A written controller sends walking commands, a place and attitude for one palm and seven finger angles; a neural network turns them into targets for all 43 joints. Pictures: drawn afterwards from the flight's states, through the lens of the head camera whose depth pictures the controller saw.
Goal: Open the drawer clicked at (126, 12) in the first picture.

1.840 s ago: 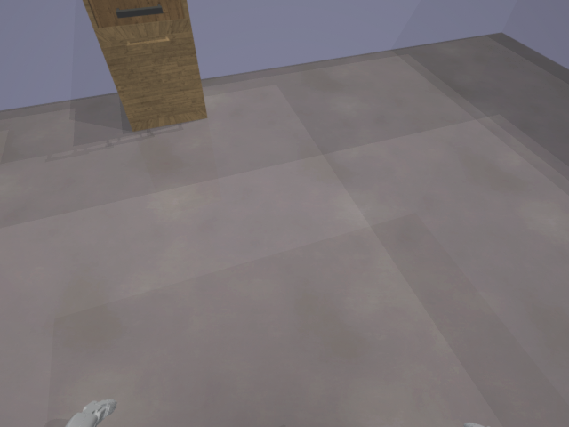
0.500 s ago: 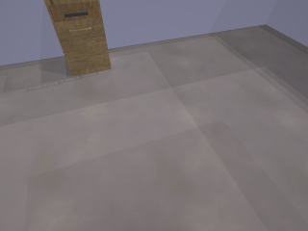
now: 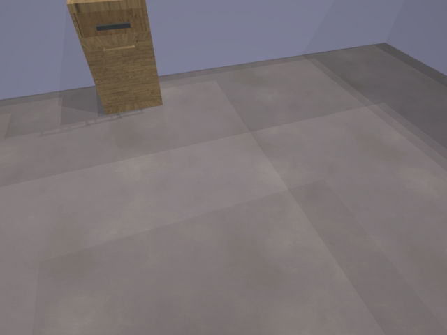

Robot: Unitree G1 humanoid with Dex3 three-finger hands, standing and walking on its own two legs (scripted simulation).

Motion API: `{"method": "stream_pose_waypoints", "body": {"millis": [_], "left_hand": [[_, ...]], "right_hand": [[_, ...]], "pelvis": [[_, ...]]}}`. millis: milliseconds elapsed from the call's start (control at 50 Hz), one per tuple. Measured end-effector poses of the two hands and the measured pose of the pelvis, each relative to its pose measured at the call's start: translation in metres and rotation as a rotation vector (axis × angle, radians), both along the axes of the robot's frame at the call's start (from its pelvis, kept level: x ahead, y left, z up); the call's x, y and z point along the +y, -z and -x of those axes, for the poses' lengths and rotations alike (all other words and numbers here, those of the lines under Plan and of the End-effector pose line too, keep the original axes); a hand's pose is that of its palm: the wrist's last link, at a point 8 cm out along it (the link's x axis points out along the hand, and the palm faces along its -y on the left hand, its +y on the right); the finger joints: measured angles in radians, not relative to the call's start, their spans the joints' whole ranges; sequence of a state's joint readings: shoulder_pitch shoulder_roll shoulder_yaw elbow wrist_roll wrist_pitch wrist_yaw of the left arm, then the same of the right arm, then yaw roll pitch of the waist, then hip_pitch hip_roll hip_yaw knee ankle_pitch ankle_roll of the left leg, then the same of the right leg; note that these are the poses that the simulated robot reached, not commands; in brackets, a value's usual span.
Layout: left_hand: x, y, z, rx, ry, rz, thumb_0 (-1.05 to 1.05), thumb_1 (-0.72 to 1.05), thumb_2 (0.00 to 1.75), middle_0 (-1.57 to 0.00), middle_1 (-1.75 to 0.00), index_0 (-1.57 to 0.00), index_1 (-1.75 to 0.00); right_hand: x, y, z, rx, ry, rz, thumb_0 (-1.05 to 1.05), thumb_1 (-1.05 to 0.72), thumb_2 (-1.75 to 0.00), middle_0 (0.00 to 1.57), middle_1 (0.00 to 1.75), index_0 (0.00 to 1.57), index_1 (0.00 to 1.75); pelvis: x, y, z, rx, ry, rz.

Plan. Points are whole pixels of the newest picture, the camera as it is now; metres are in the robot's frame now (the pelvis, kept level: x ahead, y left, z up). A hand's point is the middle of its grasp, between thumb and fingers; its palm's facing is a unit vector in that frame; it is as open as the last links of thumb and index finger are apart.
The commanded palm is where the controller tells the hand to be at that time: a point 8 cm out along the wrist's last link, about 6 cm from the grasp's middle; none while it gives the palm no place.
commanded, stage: walk to a spot facing it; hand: left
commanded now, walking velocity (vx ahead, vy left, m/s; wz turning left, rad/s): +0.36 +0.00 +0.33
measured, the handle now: (113, 25) +1.76 +0.78 -0.14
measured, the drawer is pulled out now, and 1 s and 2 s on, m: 0.00 0.00 0.00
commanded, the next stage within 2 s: none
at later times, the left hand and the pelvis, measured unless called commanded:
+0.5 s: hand out of the picture +0.13 +0.24 -0.18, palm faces +0.14 -0.98 -0.14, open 7.4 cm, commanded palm none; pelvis +0.13 +0.07 +0.00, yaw +8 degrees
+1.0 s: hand (139, 244) +0.36 +0.24 -0.17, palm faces +0.25 -0.94 -0.24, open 7.2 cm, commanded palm none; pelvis +0.38 +0.05 -0.01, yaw +12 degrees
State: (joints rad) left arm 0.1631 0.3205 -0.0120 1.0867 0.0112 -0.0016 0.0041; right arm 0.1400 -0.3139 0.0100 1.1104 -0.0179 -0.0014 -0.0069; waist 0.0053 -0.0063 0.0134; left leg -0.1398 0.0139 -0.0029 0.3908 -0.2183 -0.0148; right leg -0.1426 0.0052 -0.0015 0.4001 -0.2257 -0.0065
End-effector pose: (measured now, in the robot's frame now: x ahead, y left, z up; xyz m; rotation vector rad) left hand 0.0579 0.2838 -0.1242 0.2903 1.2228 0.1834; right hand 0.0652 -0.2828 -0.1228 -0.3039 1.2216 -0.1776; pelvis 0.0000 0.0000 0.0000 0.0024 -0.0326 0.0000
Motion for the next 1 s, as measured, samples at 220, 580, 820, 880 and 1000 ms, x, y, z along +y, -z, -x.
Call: {"method": "stream_pose_waypoints", "body": {"millis": [220, 580, 820, 880, 1000], "left_hand": [[-0.011, 0.042, 0.055, 0.129, -0.163, 0.153, 0.00, 0.91, 0.90, -0.21, -0.30, -0.20, -0.30], [0.008, 0.028, -0.130, 0.037, -0.157, 0.187, 0.01, 0.91, 0.90, -0.20, -0.29, -0.20, -0.30], [-0.011, 0.029, -0.320, -0.202, -0.144, 0.143, 0.00, 0.91, 0.90, -0.20, -0.30, -0.20, -0.30], [-0.010, 0.024, -0.312, -0.147, -0.209, 0.127, 0.00, 0.92, 0.90, -0.20, -0.30, -0.20, -0.30], [0.002, 0.016, -0.284, 0.025, -0.289, 0.088, -0.02, 0.95, 0.90, -0.20, -0.30, -0.20, -0.30]], "right_hand": [[0.064, 0.016, 0.009, 0.142, -0.017, -0.054, 0.00, -0.91, -0.89, 0.20, 0.29, 0.20, 0.30], [0.153, 0.005, 0.003, 0.399, 0.123, -0.159, 0.00, -0.90, -0.89, 0.20, 0.30, 0.20, 0.30], [0.113, 0.043, -0.159, 0.389, 0.070, -0.159, 0.00, -0.91, -0.89, 0.20, 0.29, 0.20, 0.30], [0.101, 0.041, -0.244, 0.254, 0.003, -0.140, 0.00, -0.91, -0.89, 0.20, 0.29, 0.20, 0.30], [0.108, 0.024, -0.400, 0.004, -0.103, -0.137, 0.00, -0.91, -0.89, 0.20, 0.29, 0.20, 0.30]], "pelvis": [[0.032, 0.013, -0.044, 0.006, -0.094, 0.034], [0.064, 0.003, -0.168, 0.030, -0.135, 0.014], [0.042, 0.028, -0.301, 0.003, -0.181, 0.008], [0.041, 0.018, -0.328, -0.003, -0.189, 0.005], [0.047, 0.006, -0.379, 0.010, -0.204, 0.012]]}}
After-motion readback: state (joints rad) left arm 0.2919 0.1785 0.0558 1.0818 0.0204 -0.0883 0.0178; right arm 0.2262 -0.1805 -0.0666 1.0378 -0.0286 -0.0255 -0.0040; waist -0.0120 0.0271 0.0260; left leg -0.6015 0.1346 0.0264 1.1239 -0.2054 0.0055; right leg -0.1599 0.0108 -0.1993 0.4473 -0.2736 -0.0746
